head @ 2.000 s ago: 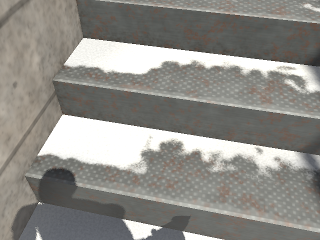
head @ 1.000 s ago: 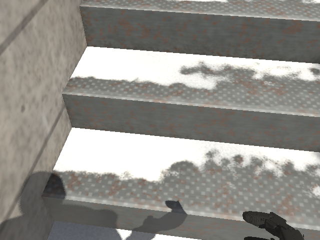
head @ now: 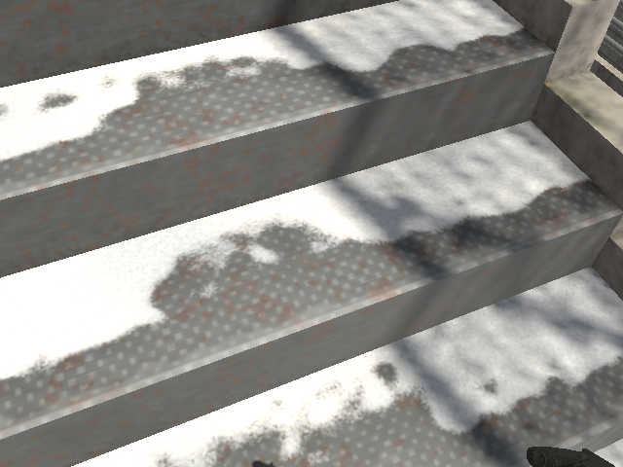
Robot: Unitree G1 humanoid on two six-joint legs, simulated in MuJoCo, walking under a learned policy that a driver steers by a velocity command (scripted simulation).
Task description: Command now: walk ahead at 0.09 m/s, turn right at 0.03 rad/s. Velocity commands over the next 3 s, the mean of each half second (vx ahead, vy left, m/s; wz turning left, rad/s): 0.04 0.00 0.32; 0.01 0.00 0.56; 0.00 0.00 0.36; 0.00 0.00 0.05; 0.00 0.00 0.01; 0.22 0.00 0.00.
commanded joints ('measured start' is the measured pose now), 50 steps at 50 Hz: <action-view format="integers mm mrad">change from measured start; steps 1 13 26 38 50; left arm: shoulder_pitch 114 287 186 -10 48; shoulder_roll -46 44 228 -35 57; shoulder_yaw -29 -11 11 -70 -30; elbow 44 126 -68 -317 -309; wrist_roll -9 -4 -58 11 -18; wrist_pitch -60 -76 -37 -22 18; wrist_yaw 5 52 72 21 67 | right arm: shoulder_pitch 244 -73 76 24 -59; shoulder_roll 38 97 18 -62 -62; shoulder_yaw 22 39 36 -2 -29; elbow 32 -25 -45 14 -80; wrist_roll -3 -14 23 -18 29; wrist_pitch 32 113 158 66 99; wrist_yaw -14 -31 -19 -32 8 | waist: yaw -37 55 -75 55 98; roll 32 -161 -137 -24 -157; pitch -12 -26 -209 15 -138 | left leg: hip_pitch -156 -547 241 159 25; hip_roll -25 -19 -61 34 -76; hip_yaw -148 66 202 -290 -104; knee -68 15 -709 -1236 -1071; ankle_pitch -59 -210 -461 -162 65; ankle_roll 3 -44 134 207 -23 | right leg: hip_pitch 167 521 535 -284 609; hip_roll -315 -361 -422 -78 -228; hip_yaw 308 158 -70 156 322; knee -347 -505 -276 1052 -320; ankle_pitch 687 598 1725 144 37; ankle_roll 30 44 12 169 22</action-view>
